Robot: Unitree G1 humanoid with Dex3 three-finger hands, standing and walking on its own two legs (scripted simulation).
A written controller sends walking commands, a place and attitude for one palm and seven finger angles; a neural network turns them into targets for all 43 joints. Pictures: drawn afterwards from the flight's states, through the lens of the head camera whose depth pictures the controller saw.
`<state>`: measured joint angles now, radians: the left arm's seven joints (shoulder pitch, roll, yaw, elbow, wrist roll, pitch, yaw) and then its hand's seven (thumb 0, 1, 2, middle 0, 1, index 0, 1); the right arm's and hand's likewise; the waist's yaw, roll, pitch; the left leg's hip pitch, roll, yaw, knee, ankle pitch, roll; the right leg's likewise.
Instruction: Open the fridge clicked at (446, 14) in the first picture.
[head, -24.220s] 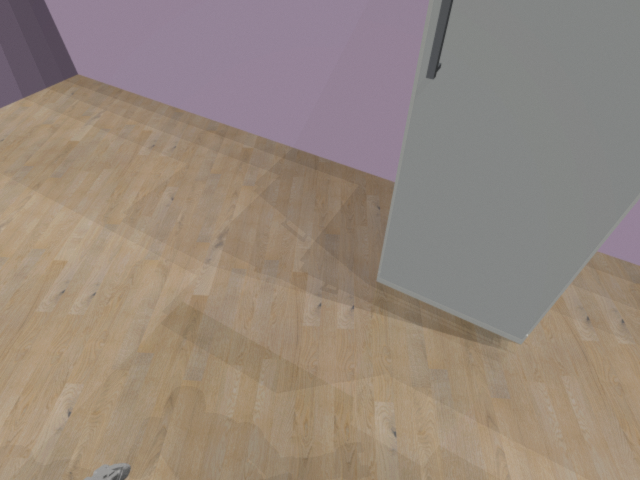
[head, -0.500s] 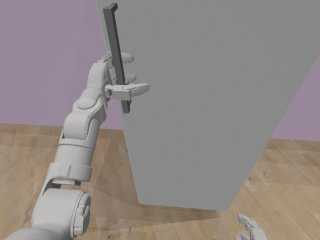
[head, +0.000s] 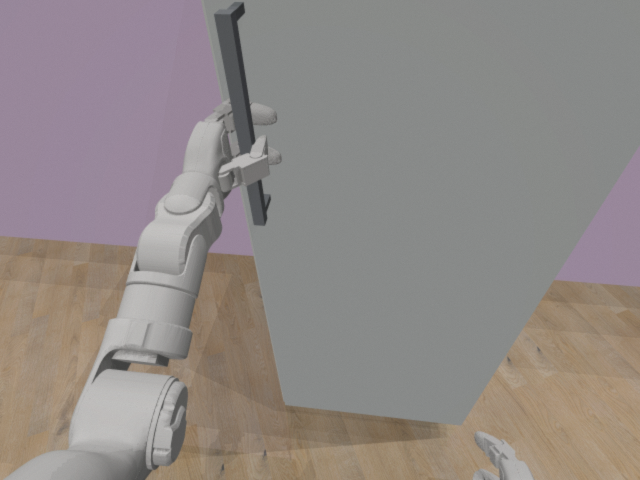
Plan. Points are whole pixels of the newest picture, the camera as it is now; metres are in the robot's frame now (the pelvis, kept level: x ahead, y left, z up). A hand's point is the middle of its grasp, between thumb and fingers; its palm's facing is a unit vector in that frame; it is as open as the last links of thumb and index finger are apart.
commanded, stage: grip the handle and tug to test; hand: left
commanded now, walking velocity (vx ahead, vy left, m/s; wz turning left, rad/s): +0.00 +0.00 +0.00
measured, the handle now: (250, 130) +0.46 +0.12 +0.24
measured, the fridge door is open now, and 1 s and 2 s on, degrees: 0 1 24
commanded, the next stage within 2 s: pull the door a little, standing still in 0.54 s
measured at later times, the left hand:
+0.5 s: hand (262, 163) +0.41 +0.10 +0.23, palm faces -0.05 -1.00 -0.01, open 5.4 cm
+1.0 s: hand (258, 173) +0.39 +0.10 +0.22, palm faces -0.07 -1.00 -0.03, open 5.7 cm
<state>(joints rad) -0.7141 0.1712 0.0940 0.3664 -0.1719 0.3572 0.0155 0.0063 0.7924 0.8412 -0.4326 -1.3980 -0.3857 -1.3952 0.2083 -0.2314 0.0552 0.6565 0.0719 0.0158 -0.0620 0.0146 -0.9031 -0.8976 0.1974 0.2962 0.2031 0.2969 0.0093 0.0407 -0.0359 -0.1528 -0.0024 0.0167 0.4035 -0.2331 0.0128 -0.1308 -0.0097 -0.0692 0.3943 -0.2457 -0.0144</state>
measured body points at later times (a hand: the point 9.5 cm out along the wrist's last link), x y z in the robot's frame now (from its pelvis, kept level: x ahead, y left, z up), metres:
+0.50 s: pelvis +0.01 +0.00 +0.00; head -0.01 -0.02 +0.45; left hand +0.40 +0.15 +0.23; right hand +0.18 -0.23 -0.10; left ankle -0.01 +0.11 -0.74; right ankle -0.02 -0.11 -0.74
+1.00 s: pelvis +0.04 +0.00 +0.00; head +0.02 -0.03 +0.45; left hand +0.39 +0.15 +0.23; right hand +0.23 -0.22 -0.08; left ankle -0.01 +0.11 -0.74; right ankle -0.02 -0.11 -0.74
